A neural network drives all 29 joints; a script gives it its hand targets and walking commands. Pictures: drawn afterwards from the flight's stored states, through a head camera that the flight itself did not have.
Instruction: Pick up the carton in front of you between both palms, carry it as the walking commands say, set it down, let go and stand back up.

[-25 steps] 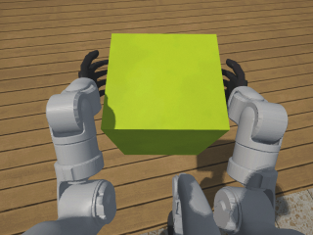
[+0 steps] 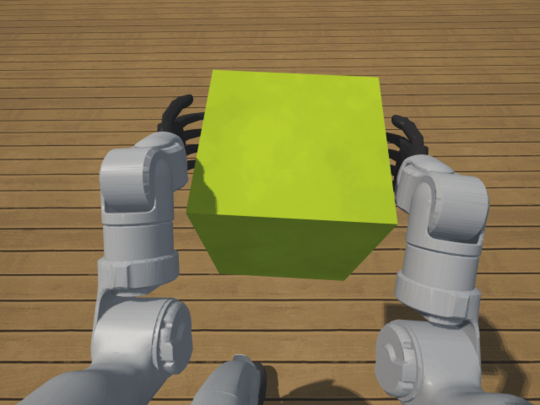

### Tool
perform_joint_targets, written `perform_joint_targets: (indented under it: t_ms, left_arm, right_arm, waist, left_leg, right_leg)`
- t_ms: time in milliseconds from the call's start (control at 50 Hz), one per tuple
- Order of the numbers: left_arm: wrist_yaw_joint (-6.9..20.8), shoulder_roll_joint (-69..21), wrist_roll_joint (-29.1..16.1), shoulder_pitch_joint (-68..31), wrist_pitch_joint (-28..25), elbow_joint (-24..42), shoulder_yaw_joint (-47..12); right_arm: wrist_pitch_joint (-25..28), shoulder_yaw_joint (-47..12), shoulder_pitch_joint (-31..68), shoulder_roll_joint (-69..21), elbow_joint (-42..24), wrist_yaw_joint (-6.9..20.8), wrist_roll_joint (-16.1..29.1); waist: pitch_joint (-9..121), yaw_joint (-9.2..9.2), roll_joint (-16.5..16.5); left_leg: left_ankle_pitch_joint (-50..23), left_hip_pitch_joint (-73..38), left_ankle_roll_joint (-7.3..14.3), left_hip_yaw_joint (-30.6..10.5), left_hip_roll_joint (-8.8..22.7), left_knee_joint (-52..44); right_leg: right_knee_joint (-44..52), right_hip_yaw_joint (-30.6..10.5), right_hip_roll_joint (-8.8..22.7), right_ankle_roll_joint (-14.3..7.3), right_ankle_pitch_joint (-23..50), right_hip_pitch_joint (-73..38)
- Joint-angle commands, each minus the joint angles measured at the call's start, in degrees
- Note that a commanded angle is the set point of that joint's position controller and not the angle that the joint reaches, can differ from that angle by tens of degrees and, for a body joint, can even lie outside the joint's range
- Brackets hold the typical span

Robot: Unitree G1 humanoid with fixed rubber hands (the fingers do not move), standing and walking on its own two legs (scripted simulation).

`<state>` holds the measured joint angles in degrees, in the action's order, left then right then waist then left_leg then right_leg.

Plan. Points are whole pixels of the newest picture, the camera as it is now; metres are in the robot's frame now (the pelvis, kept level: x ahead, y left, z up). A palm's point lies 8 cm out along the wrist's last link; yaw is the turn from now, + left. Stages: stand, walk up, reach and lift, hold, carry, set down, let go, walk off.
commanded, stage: carry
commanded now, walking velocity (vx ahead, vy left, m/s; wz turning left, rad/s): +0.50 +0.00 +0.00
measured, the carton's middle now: (287, 189) +0.39 +0.04 +0.10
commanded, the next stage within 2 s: none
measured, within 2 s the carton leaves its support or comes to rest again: neither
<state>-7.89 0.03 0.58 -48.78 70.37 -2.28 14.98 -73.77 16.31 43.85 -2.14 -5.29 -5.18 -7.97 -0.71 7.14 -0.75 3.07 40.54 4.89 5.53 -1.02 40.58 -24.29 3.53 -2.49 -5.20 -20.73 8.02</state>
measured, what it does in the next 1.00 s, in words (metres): walks ahead: left foot, then right foot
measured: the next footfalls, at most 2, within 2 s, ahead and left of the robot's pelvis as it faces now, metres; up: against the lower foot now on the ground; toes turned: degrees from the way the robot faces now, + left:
left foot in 0.08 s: +0.25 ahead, +0.07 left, +0.00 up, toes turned +4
right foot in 0.56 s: +0.49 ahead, -0.14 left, +0.00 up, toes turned -10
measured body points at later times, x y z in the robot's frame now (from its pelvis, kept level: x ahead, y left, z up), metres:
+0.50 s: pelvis +0.31 -0.01 +0.01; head +0.33 +0.00 +0.46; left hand +0.69 +0.12 +0.12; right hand +0.67 -0.18 +0.11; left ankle +0.21 +0.07 -0.74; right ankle +0.42 -0.14 -0.71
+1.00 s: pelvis +0.64 -0.02 -0.01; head +0.61 -0.01 +0.44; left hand +0.93 +0.12 +0.09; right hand +0.91 -0.18 +0.08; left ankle +0.71 +0.07 -0.74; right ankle +0.48 -0.12 -0.69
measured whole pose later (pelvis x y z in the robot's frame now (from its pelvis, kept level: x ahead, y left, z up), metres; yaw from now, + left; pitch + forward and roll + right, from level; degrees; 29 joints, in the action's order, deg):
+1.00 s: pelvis +0.64 -0.02 -0.01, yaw -3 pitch +4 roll +1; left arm -4.7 -7.7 6.7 -9.8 69.7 18.9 7.9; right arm -70.1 4.7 9.8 -7.7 -17.2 -5.4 -7.3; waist 9.0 -0.4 -1.9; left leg 10.7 23.4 4.0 12.8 1.7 30.6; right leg -50.7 4.9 5.0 1.0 -27.8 12.2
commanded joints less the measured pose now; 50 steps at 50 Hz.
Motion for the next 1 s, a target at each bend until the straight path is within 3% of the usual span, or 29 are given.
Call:
perform_joint_targets:
  t_ms: [0, 40, 60, 80, 100, 120, 160, 180, 240, 300, 380, 480, 520, 540, 560, 580, 600, 640, 660, 700, 740, 800, 840, 880, 900, 920, 940, 960, 980]
  left_arm:
    - [16.5, -57.7, -25.1, -34.8, 4.4, -1.7, -36.2]
    - [15.9, -55.3, -23.8, -36.6, 6.1, -3.8, -33.8]
    - [15.5, -54.0, -23.1, -38.1, 6.8, -4.8, -32.9]
    - [15.1, -52.5, -22.3, -39.0, 7.7, -6.1, -31.8]
    - [14.4, -53.2, -21.8, -40.2, 8.5, -6.7, -30.0]
    - [13.6, -51.7, -20.7, -41.3, 9.1, -6.1, -28.7]
    - [12.3, -52.1, -19.3, -45.4, 9.6, -4.1, -26.9]
    - [11.8, -52.4, -18.4, -44.7, 9.7, -4.8, -25.6]
    - [11.0, -54.3, -15.8, -42.0, 9.7, -7.0, -23.1]
    - [11.4, -57.7, -13.7, -38.1, 8.7, -12.0, -22.5]
    - [13.1, -65.0, -14.0, -33.0, 5.4, -15.0, -25.2]
    - [14.8, -73.1, -18.3, -28.8, 1.7, -7.6, -32.9]
    - [15.3, -74.7, -19.4, -25.6, 0.5, -2.6, -36.3]
    - [15.5, -74.9, -19.8, -22.0, 0.0, -0.3, -37.6]
    - [15.3, -72.7, -18.7, -20.0, -0.7, 2.7, -38.4]
    - [14.9, -72.1, -18.2, -16.9, -1.4, 5.1, -39.7]
    - [14.7, -71.6, -18.5, -14.1, -1.8, 9.6, -41.4]
    - [14.8, -71.5, -18.9, -9.6, -2.6, 18.0, -45.0]
    - [14.8, -70.6, -18.7, -7.7, -3.0, 21.7, -46.6]
    - [15.2, -67.8, -18.1, -1.1, -3.6, 26.3, -49.2]
    - [16.4, -67.8, -18.7, 6.5, -3.4, 26.5, -50.3]
    - [17.3, -63.4, -18.4, 15.4, -2.3, 27.2, -49.6]
    - [17.7, -61.0, -17.7, 17.7, -1.5, 26.1, -49.3]
    - [17.9, -58.8, -16.9, 18.4, -0.6, 24.7, -48.9]
    - [18.0, -57.6, -16.5, 18.5, -0.1, 24.0, -48.7]
    - [18.1, -56.0, -16.1, 18.0, 0.5, 23.0, -48.3]
    - [18.2, -55.4, -16.7, 15.2, 1.4, 24.0, -48.7]
    - [18.4, -55.5, -16.9, 13.6, 1.9, 22.6, -49.0]
    - [18.6, -56.7, -16.9, 13.2, 1.7, 20.8, -49.0]
  right_arm:
    - [-0.8, -36.3, 40.3, -45.4, 2.6, 7.3, 19.8]
    - [-2.6, -35.6, 43.1, -45.5, 4.2, 7.7, 22.3]
    - [-3.4, -34.9, 44.9, -45.6, 4.8, 8.1, 23.7]
    - [-4.3, -33.6, 45.7, -45.5, 6.3, 8.4, 25.3]
    - [-4.8, -32.3, 49.6, -44.2, 6.9, 8.7, 26.3]
    - [-5.4, -32.5, 50.4, -47.3, 8.4, 9.1, 28.1]
    - [-5.8, -32.7, 56.8, -52.3, 5.9, 10.3, 32.3]
    - [-6.1, -33.5, 59.2, -55.5, 5.5, 10.8, 34.3]
    - [-5.8, -32.5, 60.5, -60.3, 7.3, 11.7, 36.1]
    - [-4.5, -30.3, 56.2, -63.4, 12.2, 12.6, 34.1]
    - [-1.3, -28.8, 49.3, -67.2, 15.6, 13.9, 30.2]
    - [2.2, -31.0, 36.7, -67.3, 10.5, 13.3, 24.9]
    - [3.2, -33.7, 30.2, -66.6, 6.4, 12.8, 23.8]
    - [3.6, -35.5, 28.0, -65.7, 3.5, 12.6, 23.6]
    - [3.4, -37.5, 26.3, -66.4, 0.9, 12.7, 24.0]
    - [3.6, -39.1, 24.5, -66.6, -2.4, 12.8, 24.1]
    - [4.2, -40.8, 21.9, -66.5, -4.8, 12.8, 24.0]
    - [5.4, -43.8, 16.0, -65.5, -10.5, 12.4, 23.8]
    - [6.0, -45.2, 12.8, -64.9, -13.1, 12.2, 23.6]
    - [7.0, -48.2, 6.3, -63.1, -17.6, 12.0, 23.2]
    - [7.3, -50.6, 0.9, -61.5, -20.6, 11.8, 22.7]
    - [6.5, -51.2, -7.2, -60.3, -22.3, 12.2, 22.8]
    - [5.5, -51.4, -9.2, -58.1, -21.5, 12.9, 22.9]
    - [4.3, -51.2, -10.5, -56.3, -19.8, 13.7, 23.3]
    - [3.8, -50.8, -10.8, -55.3, -18.6, 14.0, 23.4]
    - [3.3, -50.2, -11.1, -53.9, -17.4, 14.2, 23.2]
    - [3.3, -49.1, -10.6, -53.0, -14.8, 14.4, 22.4]
    - [3.2, -48.9, -10.3, -53.9, -13.6, 14.5, 22.7]
    - [3.0, -49.1, -8.9, -54.8, -13.9, 14.7, 23.4]
  waist:
    - [23.9, -3.34, -9.3]
    - [26.2, -7.37, -8.6]
    - [27.6, -9.32, -6.1]
    - [29.4, -10.58, 0.2]
    - [32.8, -9.92, 14.6]
    - [32.3, -10.58, 12.1]
    - [27.1, -10.24, 2.1]
    - [26.4, -9.70, 0.6]
    - [27.3, -9.58, 2.6]
    - [26.4, -10.07, 4.6]
    - [23.9, -8.84, 7.1]
    - [23.8, -8.52, 10.4]
    - [28.8, -7.38, 8.8]
    - [32.3, -5.80, 6.5]
    - [38.1, -5.25, -5.5]
    - [37.4, -4.62, -16.2]
    - [35.9, -4.58, -13.2]
    - [32.8, -4.86, -3.0]
    - [31.6, -5.29, -2.7]
    - [30.7, -5.29, -5.2]
    - [28.7, -5.42, -6.2]
    - [25.2, -5.59, -9.3]
    - [22.6, -5.51, -9.5]
    - [21.5, -6.46, -6.9]
    - [22.7, -7.00, -5.3]
    - [23.9, -8.19, -1.6]
    - [24.8, -9.02, 12.5]
    - [21.7, -8.99, 16.4]
    - [20.0, -8.66, 12.1]
  left_leg:
    - [-8.5, -17.0, 0.9, 5.3, -3.2, -11.3]
    - [-8.3, -29.9, 0.9, 6.5, -3.5, -16.9]
    - [-6.2, -38.0, 0.8, 3.5, -0.4, -15.9]
    - [-11.1, -47.1, 1.9, -10.5, 10.2, -11.0]
    - [-10.2, -59.0, 13.6, -35.3, 23.7, -14.2]
    - [3.9, -56.2, 15.0, -41.0, 22.5, -19.5]
    - [4.3, -46.7, 10.8, -31.0, 18.6, -21.9]
    - [1.6, -43.5, 9.6, -27.8, 18.0, -22.4]
    - [3.6, -41.7, 7.6, -21.7, 16.1, -24.3]
    - [-4.8, -45.2, 8.0, -18.0, 16.7, -25.3]
    - [-17.1, -46.8, 3.7, -8.7, 13.8, -25.0]
    - [-32.2, -53.1, 0.9, -1.0, 11.4, -19.1]
    - [-33.8, -46.9, -2.1, 3.5, 9.4, -7.3]
    - [-21.7, -37.0, -3.8, 3.4, 8.7, 1.4]
    - [-6.0, -21.3, -5.3, 2.2, 4.4, 15.0]
    - [22.6, -3.2, -5.8, -0.6, -2.1, 25.4]
    - [26.4, 3.1, -5.0, -4.9, 0.0, 33.3]
    - [22.3, 4.2, -4.3, -6.7, 4.6, 27.2]
    - [20.3, 2.2, -4.6, -6.6, 6.0, 20.0]
    - [20.0, -3.0, -5.8, -3.9, 5.1, 10.2]
    - [17.5, -6.3, -6.1, -0.9, 4.4, 1.8]
    - [6.5, -12.2, -5.9, 3.5, 2.5, -9.3]
    - [1.6, -16.2, -5.7, 6.1, 1.4, -14.0]
    - [-1.3, -26.4, -4.8, 9.7, -0.1, -18.3]
    - [1.3, -35.1, -3.8, 9.2, 0.9, -16.7]
    - [7.1, -43.8, -2.3, 0.1, 7.5, -16.7]
    - [12.3, -51.3, 6.0, -25.3, 20.9, -22.6]
    - [6.8, -53.8, 10.0, -35.2, 25.5, -26.6]
    - [0.7, -51.2, 9.8, -31.3, 25.4, -25.7]
  right_leg:
    - [-2.7, -3.4, 10.2, -3.1, 57.6, -11.9]
    - [-13.8, 0.3, 9.6, 0.1, 58.1, -9.4]
    - [-21.6, 1.4, 8.2, 1.1, 47.4, -3.8]
    - [-32.2, 1.4, 6.2, 2.1, 25.9, 6.3]
    - [-49.3, -1.8, -2.6, 4.2, -7.7, 25.7]
    - [-55.9, -6.4, -1.5, 2.4, -9.1, 32.0]
    - [-52.2, -6.4, 2.3, 1.2, -1.3, 31.7]
    - [-49.4, -6.1, 3.5, 1.1, 0.6, 30.5]
    - [-41.2, -4.4, 4.7, 2.5, 1.8, 28.5]
    - [-29.4, -2.1, 5.2, 4.2, 2.7, 31.1]
    - [-13.2, 2.6, 4.5, 4.9, 12.0, 26.8]
    - [0.2, 7.2, 2.0, 4.8, 18.9, 19.7]
    - [5.4, 8.9, 1.2, 3.1, 21.8, 1.6]
    - [3.2, 1.1, 7.5, 1.2, 20.8, -11.4]
    - [0.0, -19.7, 20.1, -6.1, 26.1, -26.1]
    - [2.8, -31.4, 24.5, -12.6, 32.7, -35.5]
    - [1.7, -29.1, 25.9, -13.2, 36.5, -35.8]
    - [2.7, -20.2, 23.6, -7.9, 36.7, -30.3]
    - [4.8, -16.8, 22.6, -5.9, 33.9, -27.5]
    - [7.1, -12.4, 21.5, -5.1, 33.0, -23.4]
    - [7.7, -7.5, 19.7, -4.6, 33.3, -20.0]
    - [7.4, -0.7, 16.7, -1.8, 37.6, -16.3]
    - [5.6, 2.2, 15.2, -0.1, 37.9, -14.0]
    - [-1.7, 5.7, 13.2, 2.1, 36.7, -8.2]
    - [-7.6, 7.5, 12.0, 3.2, 34.3, -2.4]
    - [-17.0, 8.5, 10.5, 5.0, 23.4, 6.0]
    - [-33.1, 7.6, 4.2, 7.4, 9.0, 21.0]
    - [-41.5, 2.8, 2.3, 6.8, -9.9, 32.9]
    - [-46.0, -1.6, 5.6, 5.4, -10.9, 35.0]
